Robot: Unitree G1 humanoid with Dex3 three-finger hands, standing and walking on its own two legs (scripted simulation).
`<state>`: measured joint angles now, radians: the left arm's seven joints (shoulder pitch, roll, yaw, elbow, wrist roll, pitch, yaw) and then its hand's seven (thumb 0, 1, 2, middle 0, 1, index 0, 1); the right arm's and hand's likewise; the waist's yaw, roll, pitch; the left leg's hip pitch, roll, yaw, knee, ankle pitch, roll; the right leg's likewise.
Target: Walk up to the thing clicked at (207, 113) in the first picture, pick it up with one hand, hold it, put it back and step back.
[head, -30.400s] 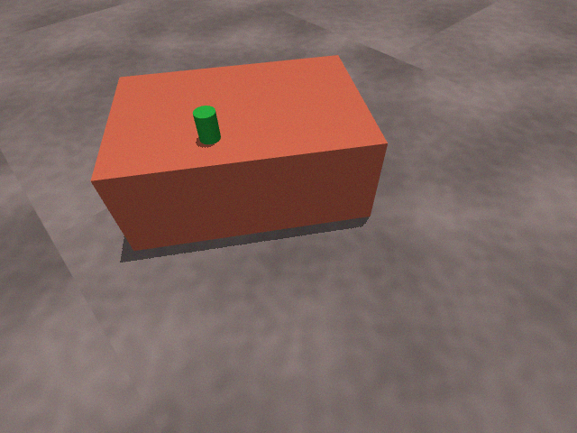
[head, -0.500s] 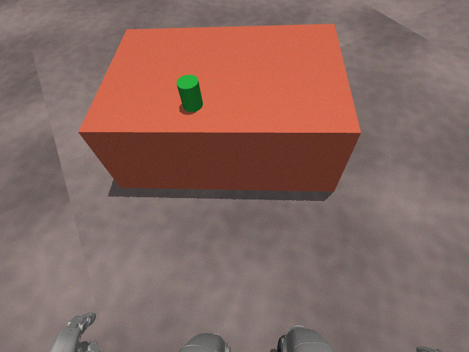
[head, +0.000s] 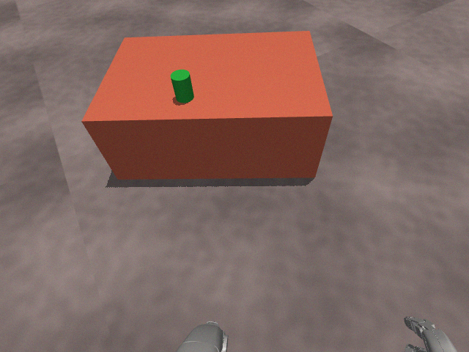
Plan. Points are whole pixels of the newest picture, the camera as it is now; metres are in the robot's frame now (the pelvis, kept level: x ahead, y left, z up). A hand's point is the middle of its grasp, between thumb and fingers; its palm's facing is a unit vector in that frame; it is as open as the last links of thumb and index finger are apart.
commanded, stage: step back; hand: left
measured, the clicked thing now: (182, 86) +1.14 +0.31 -0.28
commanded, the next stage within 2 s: stand in 1.04 s
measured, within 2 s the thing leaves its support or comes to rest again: neither
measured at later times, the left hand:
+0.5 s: hand out of the picture +0.04 +0.28 -0.13, palm faces +0.05 -0.92 -0.40, open 7.4 cm
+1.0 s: hand out of the picture +0.10 +0.28 -0.15, palm faces +0.11 -0.92 -0.38, open 7.4 cm
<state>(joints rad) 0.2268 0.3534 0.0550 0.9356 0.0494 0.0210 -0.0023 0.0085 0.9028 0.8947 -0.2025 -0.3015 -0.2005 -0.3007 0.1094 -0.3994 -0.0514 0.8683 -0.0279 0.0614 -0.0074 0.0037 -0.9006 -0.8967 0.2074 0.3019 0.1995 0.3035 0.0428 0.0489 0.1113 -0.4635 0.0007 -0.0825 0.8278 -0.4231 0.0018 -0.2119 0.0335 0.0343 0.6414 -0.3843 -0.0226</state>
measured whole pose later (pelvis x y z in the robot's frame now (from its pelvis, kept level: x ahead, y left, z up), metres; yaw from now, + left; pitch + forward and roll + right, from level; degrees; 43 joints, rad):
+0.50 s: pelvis -0.02 -0.01 +0.01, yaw +3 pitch -3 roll +1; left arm 0.21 0.41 0.08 0.98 0.03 -0.01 -0.03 0.01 0.90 0.90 -0.20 -0.30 -0.20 -0.30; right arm 0.27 -0.37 -0.05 0.97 -0.04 -0.01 0.02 0.01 -0.90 -0.90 0.21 0.30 0.20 0.30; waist -0.01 -0.01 0.05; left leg -0.19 0.01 -0.03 0.57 -0.34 -0.01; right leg -0.30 -0.02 -0.02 0.61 -0.33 -0.02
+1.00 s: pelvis +0.03 +0.00 +0.00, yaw +5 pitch -2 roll +0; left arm 0.11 0.39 0.04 1.00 0.00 -0.01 0.01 0.01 0.90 0.89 -0.20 -0.30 -0.20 -0.30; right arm 0.09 -0.34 -0.03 1.03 -0.02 0.01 0.00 0.00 -0.90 -0.90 0.21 0.30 0.20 0.30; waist 0.03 -0.01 0.10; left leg -0.31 0.02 0.01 0.64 -0.30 -0.01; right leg -0.24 -0.03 -0.03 0.64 -0.37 0.01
